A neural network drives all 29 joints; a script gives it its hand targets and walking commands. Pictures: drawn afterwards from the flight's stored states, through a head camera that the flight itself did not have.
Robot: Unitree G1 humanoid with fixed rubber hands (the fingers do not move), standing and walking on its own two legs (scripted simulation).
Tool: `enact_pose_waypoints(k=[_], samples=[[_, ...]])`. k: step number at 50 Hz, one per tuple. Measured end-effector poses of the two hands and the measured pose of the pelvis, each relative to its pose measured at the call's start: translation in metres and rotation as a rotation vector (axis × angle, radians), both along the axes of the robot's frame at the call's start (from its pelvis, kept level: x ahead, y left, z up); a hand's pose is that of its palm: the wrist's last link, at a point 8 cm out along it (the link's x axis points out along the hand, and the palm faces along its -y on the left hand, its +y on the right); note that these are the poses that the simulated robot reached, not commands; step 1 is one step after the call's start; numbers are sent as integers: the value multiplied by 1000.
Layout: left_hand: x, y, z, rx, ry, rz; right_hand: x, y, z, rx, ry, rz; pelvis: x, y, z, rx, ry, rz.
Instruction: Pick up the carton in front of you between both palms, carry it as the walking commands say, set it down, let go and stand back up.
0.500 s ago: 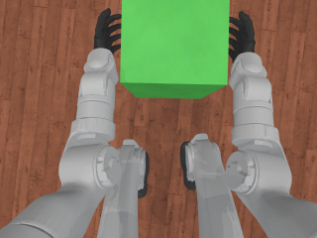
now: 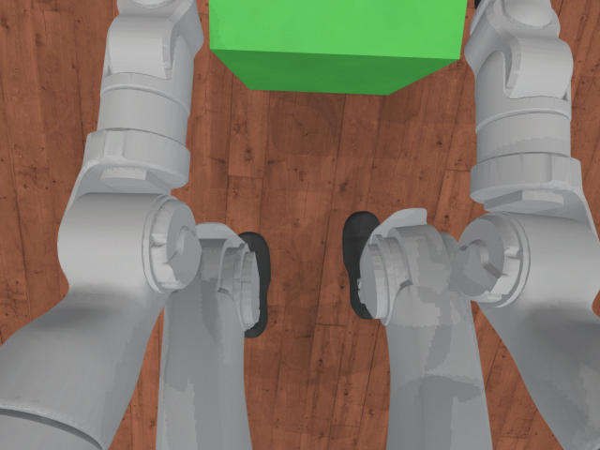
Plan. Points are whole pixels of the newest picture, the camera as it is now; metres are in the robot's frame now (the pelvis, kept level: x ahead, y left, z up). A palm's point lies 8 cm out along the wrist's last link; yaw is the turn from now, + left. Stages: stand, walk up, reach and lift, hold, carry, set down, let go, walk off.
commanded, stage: set down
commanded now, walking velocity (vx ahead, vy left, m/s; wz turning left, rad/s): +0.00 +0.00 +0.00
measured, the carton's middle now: out of the picture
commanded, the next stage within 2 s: none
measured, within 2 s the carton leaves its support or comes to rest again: rests again in 0.48 s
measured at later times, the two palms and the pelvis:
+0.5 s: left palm out of the picture +0.57 +0.09 -0.20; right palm out of the picture +0.54 -0.21 -0.19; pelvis +0.00 +0.00 -0.04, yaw +0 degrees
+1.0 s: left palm out of the picture +0.57 +0.10 -0.21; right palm out of the picture +0.53 -0.21 -0.20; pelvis -0.01 +0.01 -0.05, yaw +0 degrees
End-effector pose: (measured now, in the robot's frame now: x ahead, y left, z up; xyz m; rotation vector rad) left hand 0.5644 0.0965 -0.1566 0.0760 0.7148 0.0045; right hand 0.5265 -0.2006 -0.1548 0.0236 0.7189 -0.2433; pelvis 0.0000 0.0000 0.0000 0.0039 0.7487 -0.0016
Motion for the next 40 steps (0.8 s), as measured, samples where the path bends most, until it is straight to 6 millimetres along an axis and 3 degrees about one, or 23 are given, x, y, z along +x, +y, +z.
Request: enact_pose_waypoints(k=[4,8,40], samples=[[7,-2,-22,3,9,-10,7,-3,-20,-3,10,12,2,1,-13,-3,-21,1],[12,-4,-33,-2,1,-17,14,-6,-27,-4,1,9,5,2,-22,-4,-40,2],[9,2,-45,-90,-15,-53,8,-12,-43,45,-3,75,-9,4,-46,-25,-168,17]])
